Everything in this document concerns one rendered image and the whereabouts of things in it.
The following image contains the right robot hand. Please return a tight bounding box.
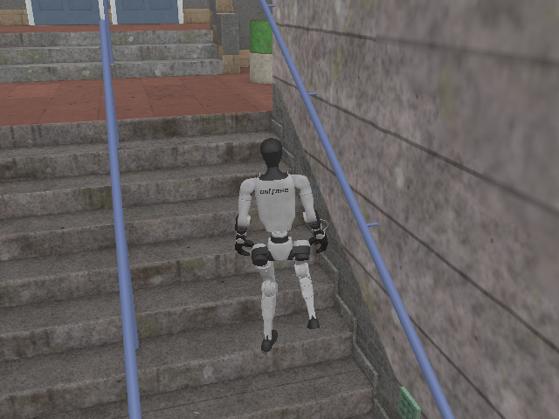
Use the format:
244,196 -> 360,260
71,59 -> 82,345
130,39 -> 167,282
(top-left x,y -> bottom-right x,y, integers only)
309,233 -> 328,253

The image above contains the robot right forearm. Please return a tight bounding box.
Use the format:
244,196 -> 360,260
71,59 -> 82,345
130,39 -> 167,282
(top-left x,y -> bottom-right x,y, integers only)
308,209 -> 325,239

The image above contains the humanoid robot torso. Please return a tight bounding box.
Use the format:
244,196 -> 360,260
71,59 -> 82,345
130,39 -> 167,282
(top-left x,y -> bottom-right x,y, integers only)
254,171 -> 295,262

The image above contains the robot left upper arm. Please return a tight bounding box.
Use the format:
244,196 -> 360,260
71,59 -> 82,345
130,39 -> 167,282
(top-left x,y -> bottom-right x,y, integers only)
238,177 -> 256,227

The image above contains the left robot hand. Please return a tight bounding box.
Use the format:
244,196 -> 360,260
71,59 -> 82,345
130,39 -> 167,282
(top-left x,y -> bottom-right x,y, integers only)
235,240 -> 254,256

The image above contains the robot right thigh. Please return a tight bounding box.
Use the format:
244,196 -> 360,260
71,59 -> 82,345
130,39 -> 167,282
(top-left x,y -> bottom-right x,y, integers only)
293,240 -> 310,278

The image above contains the robot left forearm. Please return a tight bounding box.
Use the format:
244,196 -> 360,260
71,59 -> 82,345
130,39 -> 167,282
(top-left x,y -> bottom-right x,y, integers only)
235,215 -> 247,244

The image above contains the robot right upper arm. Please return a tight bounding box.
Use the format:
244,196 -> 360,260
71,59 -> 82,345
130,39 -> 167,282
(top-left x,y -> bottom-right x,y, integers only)
292,175 -> 317,223

